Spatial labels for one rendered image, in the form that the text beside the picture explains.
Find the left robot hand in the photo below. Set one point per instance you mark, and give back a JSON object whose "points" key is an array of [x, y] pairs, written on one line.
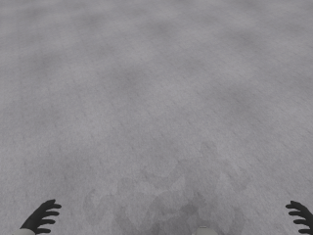
{"points": [[35, 220]]}

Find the right robot hand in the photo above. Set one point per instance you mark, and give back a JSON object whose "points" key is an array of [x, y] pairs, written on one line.
{"points": [[302, 211]]}

